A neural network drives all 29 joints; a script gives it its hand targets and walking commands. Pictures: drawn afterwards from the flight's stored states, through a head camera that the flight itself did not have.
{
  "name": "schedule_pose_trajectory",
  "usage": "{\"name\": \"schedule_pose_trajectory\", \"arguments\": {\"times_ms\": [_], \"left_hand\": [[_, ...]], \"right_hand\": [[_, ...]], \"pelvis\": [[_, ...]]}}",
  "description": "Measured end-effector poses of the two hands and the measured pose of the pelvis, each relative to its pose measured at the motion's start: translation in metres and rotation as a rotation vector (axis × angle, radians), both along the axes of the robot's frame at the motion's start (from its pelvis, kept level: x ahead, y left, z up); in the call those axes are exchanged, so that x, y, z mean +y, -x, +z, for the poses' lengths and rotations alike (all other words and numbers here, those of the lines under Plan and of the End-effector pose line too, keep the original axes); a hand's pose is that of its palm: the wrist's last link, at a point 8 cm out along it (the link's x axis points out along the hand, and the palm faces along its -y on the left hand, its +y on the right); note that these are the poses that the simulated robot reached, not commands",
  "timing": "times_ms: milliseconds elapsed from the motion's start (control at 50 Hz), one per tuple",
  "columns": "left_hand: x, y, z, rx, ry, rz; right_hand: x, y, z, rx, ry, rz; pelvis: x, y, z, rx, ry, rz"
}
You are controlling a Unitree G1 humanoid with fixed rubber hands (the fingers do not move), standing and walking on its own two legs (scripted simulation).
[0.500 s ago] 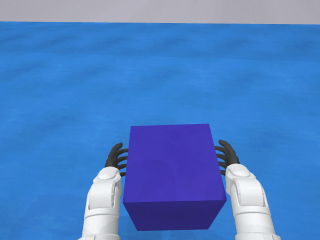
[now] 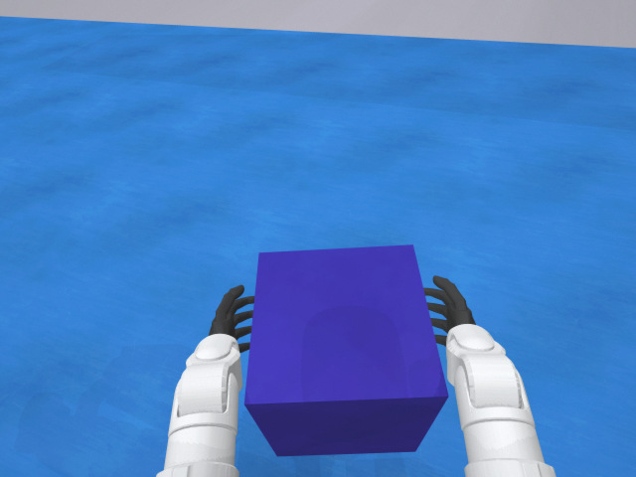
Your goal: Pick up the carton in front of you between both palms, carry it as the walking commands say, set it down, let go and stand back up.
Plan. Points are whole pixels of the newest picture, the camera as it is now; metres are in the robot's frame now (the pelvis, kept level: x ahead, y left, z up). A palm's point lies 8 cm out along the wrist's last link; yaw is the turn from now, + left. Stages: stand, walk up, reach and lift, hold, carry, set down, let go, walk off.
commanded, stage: hold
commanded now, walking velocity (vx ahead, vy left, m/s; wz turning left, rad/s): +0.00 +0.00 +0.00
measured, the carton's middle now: (341, 357) +0.29 +0.01 -0.04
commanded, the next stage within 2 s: set down in 0.42 s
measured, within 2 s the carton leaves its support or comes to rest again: neither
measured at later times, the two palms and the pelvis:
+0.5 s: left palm (256, 334) +0.28 +0.11 +0.04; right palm (492, 322) +0.29 -0.19 +0.04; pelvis +0.00 -0.05 +0.00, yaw +2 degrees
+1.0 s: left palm (287, 344) +0.35 +0.10 -0.11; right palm (469, 352) +0.34 -0.20 -0.12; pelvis -0.03 -0.01 -0.05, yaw +1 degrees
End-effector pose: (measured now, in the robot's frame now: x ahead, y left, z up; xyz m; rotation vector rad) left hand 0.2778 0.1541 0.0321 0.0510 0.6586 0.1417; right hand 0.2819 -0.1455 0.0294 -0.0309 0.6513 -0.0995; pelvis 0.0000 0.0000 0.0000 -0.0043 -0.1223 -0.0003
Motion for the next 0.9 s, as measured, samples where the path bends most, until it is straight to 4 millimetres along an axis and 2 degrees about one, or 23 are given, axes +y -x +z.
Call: {"name": "schedule_pose_trajectory", "arguments": {"times_ms": [160,260,440,620,760,820,900], "left_hand": [[-0.028,-0.002,0.004,0.009,-0.017,-0.021],[-0.038,-0.003,0.007,0.004,-0.018,-0.013],[-0.043,-0.003,0.010,0.003,-0.017,0.014],[-0.041,-0.016,0.006,0.013,0.005,0.033],[-0.045,-0.045,-0.019,0.036,0.000,0.007],[-0.048,-0.057,-0.041,0.051,-0.019,-0.021],[-0.053,-0.069,-0.082,0.060,-0.029,-0.053]], "right_hand": [[-0.028,0.004,-0.002,0.009,-0.015,-0.019],[-0.038,0.001,0.001,0.004,-0.021,-0.014],[-0.043,-0.008,0.006,0.002,-0.028,0.009],[-0.041,-0.022,0.001,0.015,-0.069,-0.014],[-0.045,-0.042,-0.027,0.037,-0.093,-0.056],[-0.048,-0.048,-0.050,0.050,-0.079,-0.063],[-0.053,-0.050,-0.093,0.059,-0.051,-0.068]], "pelvis": [[-0.023,0.003,0.001,-0.003,-0.004,0.013],[-0.036,0.004,0.001,-0.002,-0.007,0.023],[-0.048,0.002,0.000,-0.004,-0.006,0.039],[-0.045,0.002,-0.002,-0.001,-0.002,0.043],[-0.034,0.009,-0.012,0.054,0.002,0.037],[-0.028,0.012,-0.017,0.119,-0.001,0.025],[-0.020,0.018,-0.026,0.243,-0.011,0.011]]}}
